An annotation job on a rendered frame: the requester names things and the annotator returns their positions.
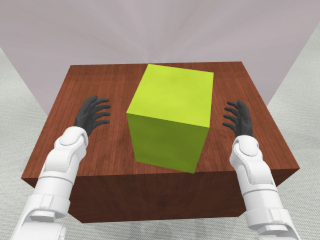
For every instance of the robot left hand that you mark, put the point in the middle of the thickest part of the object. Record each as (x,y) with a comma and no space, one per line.
(87,114)

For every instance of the robot right forearm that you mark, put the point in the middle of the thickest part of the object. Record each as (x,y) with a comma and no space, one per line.
(265,212)

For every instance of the carton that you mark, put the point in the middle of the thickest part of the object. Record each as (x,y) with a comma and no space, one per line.
(169,117)

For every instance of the robot left forearm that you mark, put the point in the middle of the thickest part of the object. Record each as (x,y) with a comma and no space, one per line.
(50,198)

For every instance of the pedestal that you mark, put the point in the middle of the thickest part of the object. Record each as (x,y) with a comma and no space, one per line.
(111,186)

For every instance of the robot left upper arm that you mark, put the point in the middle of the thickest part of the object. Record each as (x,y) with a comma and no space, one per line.
(41,231)

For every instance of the robot right hand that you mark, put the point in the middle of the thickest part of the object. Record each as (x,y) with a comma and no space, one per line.
(243,125)

